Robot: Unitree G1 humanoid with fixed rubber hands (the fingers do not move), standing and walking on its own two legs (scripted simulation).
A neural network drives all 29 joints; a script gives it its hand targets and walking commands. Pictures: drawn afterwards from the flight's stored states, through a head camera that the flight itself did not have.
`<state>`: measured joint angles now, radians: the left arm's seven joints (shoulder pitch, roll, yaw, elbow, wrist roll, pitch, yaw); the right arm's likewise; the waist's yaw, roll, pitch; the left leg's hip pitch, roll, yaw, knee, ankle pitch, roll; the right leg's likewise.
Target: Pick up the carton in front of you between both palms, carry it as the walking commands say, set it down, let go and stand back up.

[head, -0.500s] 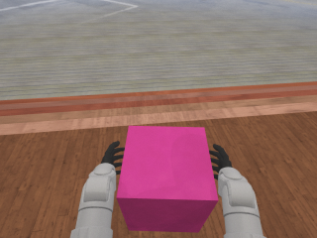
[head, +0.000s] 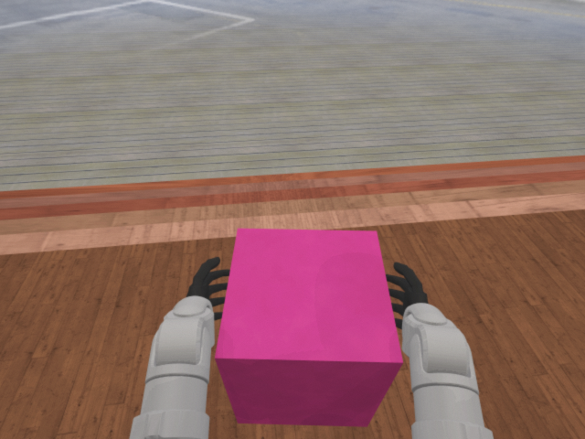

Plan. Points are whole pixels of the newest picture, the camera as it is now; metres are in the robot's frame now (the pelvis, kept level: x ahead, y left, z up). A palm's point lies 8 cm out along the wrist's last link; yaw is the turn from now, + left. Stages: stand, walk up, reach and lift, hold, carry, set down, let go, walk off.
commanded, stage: carry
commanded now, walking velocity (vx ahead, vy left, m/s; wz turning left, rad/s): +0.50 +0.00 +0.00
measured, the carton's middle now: (304, 330) +0.30 +0.00 -0.02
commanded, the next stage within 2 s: none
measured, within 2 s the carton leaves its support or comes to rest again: neither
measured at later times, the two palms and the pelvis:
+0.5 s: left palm (238, 216) +0.47 +0.12 +0.07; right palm (411, 229) +0.45 -0.18 +0.07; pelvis +0.19 -0.02 -0.02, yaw +0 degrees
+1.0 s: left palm (242, 141) +0.78 +0.16 +0.04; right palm (364, 146) +0.76 -0.14 +0.05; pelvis +0.51 +0.02 -0.02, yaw -3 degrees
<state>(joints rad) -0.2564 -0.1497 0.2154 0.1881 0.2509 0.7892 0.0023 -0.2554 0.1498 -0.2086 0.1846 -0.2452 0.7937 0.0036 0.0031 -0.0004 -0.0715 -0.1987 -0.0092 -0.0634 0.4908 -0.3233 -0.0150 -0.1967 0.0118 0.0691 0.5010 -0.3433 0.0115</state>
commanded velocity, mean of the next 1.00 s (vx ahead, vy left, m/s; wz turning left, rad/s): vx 0.50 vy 0.00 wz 0.00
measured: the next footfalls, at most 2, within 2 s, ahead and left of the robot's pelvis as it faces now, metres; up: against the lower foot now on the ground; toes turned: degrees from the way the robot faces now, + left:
right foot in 0.48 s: +0.26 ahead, -0.10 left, +0.00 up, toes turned -9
left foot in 0.88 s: +0.63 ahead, +0.09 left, +0.00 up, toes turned +12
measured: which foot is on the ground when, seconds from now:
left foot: down 0.00-0.50, up 0.52-0.86, down 0.88-1.00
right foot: down 0.00-0.32, up 0.34-0.46, down 0.48-0.92, up 0.94-1.00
